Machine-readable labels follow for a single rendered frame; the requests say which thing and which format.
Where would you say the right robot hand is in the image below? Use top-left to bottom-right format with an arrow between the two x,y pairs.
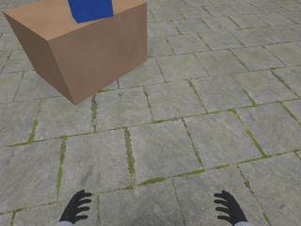
214,190 -> 248,226

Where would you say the carton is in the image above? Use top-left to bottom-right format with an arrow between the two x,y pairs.
68,0 -> 114,24

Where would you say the pedestal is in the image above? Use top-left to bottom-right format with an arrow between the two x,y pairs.
3,0 -> 148,105

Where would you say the left robot hand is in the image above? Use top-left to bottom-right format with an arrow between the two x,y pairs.
59,189 -> 92,224

